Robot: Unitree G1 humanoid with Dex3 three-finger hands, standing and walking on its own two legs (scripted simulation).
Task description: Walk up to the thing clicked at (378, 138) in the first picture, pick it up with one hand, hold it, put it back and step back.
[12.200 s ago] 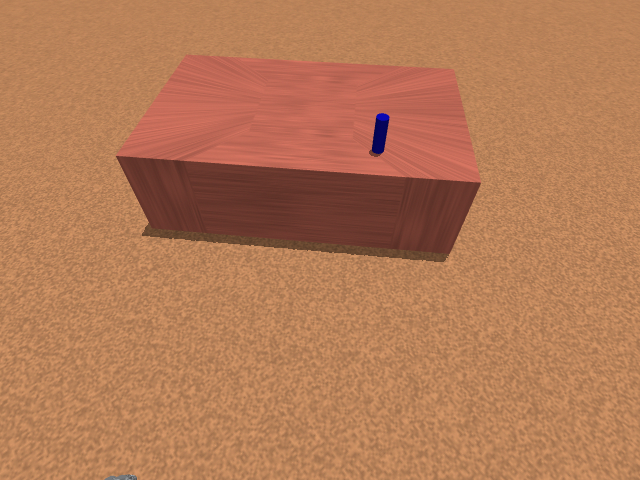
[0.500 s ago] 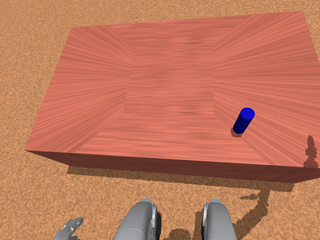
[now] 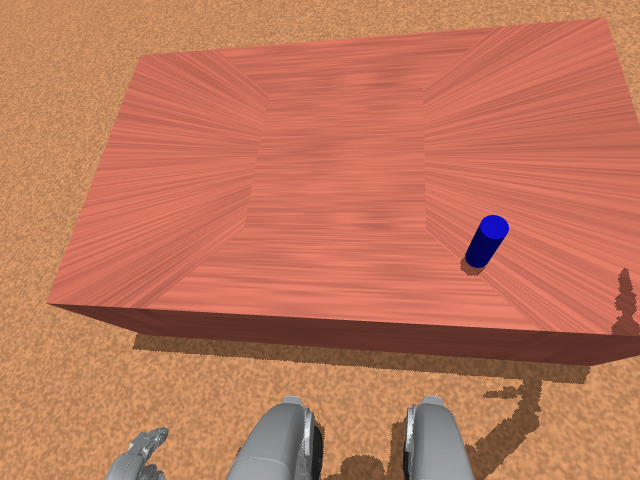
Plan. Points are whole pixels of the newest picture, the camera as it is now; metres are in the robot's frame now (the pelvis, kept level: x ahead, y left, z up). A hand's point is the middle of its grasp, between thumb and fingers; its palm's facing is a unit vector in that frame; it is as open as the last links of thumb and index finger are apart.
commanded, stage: go down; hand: right
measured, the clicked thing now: (484, 243) +0.48 -0.21 -0.23
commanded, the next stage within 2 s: none
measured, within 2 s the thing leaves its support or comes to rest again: neither
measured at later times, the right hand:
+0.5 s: hand out of the picture +0.41 -0.40 +0.06, palm faces +0.24 +0.97 +0.01, open 17.3 cm
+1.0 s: hand out of the picture +0.40 -0.40 +0.06, palm faces +0.25 +0.97 +0.01, open 17.4 cm
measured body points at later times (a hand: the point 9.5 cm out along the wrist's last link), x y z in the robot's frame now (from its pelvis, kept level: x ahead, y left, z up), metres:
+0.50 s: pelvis +0.00 +0.00 +0.00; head +0.14 -0.07 +0.42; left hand +0.07 +0.28 -0.09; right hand +0.39 -0.46 +0.06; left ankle +0.01 +0.16 -0.65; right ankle +0.02 -0.11 -0.65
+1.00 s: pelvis +0.00 +0.00 +0.00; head +0.14 -0.06 +0.42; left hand +0.07 +0.28 -0.09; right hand +0.38 -0.45 +0.07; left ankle +0.01 +0.16 -0.65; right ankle +0.02 -0.11 -0.65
